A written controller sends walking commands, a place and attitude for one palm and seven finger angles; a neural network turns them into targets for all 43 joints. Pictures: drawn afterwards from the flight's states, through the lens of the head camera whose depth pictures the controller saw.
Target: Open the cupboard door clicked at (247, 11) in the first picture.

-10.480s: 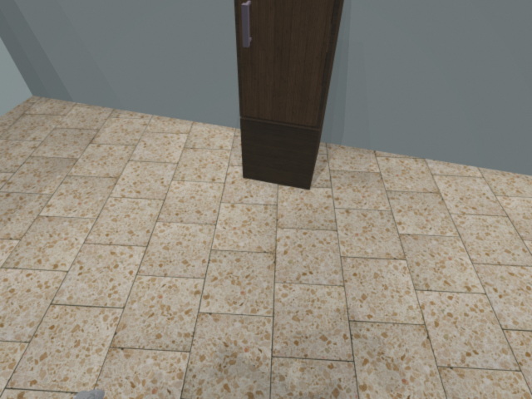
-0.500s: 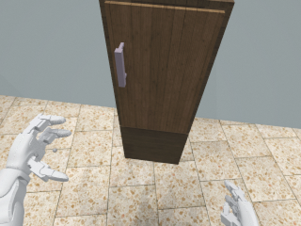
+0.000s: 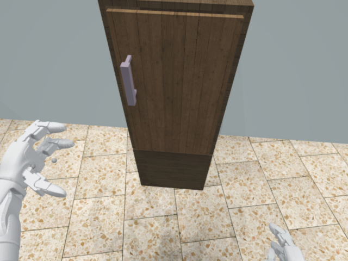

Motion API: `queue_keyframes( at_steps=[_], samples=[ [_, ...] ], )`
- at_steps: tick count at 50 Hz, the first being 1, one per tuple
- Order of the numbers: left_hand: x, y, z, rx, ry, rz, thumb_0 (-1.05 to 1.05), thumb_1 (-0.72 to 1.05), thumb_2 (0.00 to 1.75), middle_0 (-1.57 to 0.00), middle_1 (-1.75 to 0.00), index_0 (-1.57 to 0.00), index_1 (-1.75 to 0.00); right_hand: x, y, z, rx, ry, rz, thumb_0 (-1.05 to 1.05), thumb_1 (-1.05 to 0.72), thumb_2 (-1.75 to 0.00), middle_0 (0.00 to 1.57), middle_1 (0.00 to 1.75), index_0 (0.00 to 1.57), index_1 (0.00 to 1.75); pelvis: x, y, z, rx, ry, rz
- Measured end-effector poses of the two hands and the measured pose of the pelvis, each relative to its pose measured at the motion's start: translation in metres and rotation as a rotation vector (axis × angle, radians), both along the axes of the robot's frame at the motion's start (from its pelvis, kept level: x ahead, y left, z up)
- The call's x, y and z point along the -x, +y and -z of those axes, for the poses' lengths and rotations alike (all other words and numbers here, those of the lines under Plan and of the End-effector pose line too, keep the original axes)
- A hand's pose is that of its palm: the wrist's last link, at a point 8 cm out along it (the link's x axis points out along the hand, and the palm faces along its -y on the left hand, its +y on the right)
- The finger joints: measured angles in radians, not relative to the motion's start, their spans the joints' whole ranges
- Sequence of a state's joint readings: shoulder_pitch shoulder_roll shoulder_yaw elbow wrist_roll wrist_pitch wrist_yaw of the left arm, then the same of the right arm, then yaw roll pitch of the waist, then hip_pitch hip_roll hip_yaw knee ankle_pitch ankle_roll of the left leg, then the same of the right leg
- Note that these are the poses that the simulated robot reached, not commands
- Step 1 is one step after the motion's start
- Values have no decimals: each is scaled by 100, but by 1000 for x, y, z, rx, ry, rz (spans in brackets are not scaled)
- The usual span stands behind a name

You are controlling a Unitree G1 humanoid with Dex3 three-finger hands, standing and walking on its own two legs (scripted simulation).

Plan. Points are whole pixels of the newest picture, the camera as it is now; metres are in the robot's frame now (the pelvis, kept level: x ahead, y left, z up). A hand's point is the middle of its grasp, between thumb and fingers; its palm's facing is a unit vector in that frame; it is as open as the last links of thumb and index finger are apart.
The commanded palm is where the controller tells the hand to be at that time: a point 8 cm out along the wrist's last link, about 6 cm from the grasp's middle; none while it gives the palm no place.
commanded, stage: raise the hand with hooked fingers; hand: left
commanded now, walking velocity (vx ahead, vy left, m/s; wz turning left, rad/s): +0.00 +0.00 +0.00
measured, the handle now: (130, 81) +0.59 +0.17 +0.08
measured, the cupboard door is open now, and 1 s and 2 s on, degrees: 0 0 0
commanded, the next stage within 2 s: move the hooked fingers beside the handle in 0.26 s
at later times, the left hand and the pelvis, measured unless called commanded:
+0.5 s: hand (57, 159) +0.29 +0.27 +0.10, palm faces +0.02 -1.00 -0.01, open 14.0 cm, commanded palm +0.28 +0.31 +0.10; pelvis -0.01 -0.01 +0.00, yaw +1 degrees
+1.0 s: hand (80, 128) +0.38 +0.25 +0.10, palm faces -0.04 -1.00 +0.00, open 14.0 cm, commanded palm +0.36 +0.30 +0.10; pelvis +0.00 +0.00 -0.01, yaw -1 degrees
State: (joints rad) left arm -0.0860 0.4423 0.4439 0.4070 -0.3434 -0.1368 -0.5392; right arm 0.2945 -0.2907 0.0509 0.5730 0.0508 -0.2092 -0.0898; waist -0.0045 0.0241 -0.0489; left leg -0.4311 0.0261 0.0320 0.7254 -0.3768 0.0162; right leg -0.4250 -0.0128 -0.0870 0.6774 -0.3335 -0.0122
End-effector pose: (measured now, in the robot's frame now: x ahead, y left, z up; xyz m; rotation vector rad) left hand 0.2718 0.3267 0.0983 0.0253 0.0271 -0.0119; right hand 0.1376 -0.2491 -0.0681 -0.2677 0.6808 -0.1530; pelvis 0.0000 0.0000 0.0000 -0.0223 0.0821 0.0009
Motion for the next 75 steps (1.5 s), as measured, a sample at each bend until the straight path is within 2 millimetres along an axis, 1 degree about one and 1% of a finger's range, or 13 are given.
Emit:
queue_keyframes(
  at_steps=[11, 19, 23, 26, 30, 38, 43, 48, 56, 62, 66, 70, 75],
  samples=[
    [5, -5, -3, -5, -19, -22, -1, -50, 30, -30, -120, -30, -120, -4, 1, 1, -17, -14, -8, 1, -90, -89, 20, 30, 20, 30, 2, -6, 0, -4, -9, -3],
    [8, -7, -2, 4, -10, -17, -1, -50, 30, -30, -120, -30, -120, -8, 3, 1, -25, -29, -20, 1, -90, -89, 20, 30, 20, 30, 4, -9, 0, -5, -11, -4],
    [5, -6, 0, 11, -10, -25, -1, -50, 30, -31, -120, -30, -120, -8, 1, 2, -16, -25, -22, 1, -90, -89, 20, 30, 20, 30, 6, -9, 1, -3, -11, -10],
    [-5, -5, 2, 17, -8, -28, -1, -50, 30, -31, -120, -30, -120, -6, -1, 4, -5, -9, -21, 1, -90, -89, 20, 30, 20, 30, 8, -10, 2, -2, -6, -16],
    [-24, -8, 1, 19, -8, -9, -1, -50, 30, -30, -120, -30, -120, 1, -4, 7, 7, 21, -9, 1, -90, -89, 20, 30, 20, 30, 10, -9, 3, -1, 5, -16],
    [-61, -13, 1, 27, -4, 22, -1, -50, 30, -30, -120, -30, -120, 28, -10, 14, 14, 98, 44, 1, -90, -89, 20, 30, 20, 30, 8, -5, 5, -2, 35, 2],
    [-75, -13, 3, 23, 1, 18, -1, -50, 30, -30, -120, -30, -120, 48, -13, 18, 15, 164, 78, 1, -90, -89, 20, 30, 20, 30, 6, -2, 5, -1, 52, 10],
    [-87, -20, 2, 21, -15, 30, -1, -50, 30, -30, -120, -30, -120, 62, -11, 23, 14, 225, 100, 1, -90, -89, 20, 30, 20, 30, 4, 1, 5, 0, 62, 10],
    [-111, -29, 3, 20, -6, 29, -1, -50, 30, -30, -120, -30, -120, 71, -6, 28, 5, 275, 115, 1, -90, -89, 20, 30, 20, 30, 3, 4, 6, 1, 79, 12],
    [-129, -31, 1, 25, -6, 23, -1, -50, 30, -30, -120, -30, -120, 77, -6, 30, 2, 304, 127, 1, -90, -89, 20, 30, 20, 30, 3, 4, 7, 2, 94, 16],
    [-141, -31, 3, 20, 11, 21, -1, -50, 30, -30, -120, -30, -120, 84, -8, 33, 11, 340, 137, 1, -90, -89, 20, 30, 20, 30, 5, 4, 10, 5, 111, 14],
    [-155, -33, 2, 14, 5, 30, -1, -50, 30, -30, -120, -30, -120, 97, -12, 37, 24, 392, 153, 0, -90, -89, 20, 30, 20, 30, 6, 4, 12, 7, 132, 13],
    [-176, -36, 4, 26, 20, 32, -1, -50, 30, -30, -120, -30, -120, 118, -16, 39, 38, 466, 187, 0, -90, -89, 20, 30, 20, 30, 7, 3, 15, 10, 160, 16]
  ],
)
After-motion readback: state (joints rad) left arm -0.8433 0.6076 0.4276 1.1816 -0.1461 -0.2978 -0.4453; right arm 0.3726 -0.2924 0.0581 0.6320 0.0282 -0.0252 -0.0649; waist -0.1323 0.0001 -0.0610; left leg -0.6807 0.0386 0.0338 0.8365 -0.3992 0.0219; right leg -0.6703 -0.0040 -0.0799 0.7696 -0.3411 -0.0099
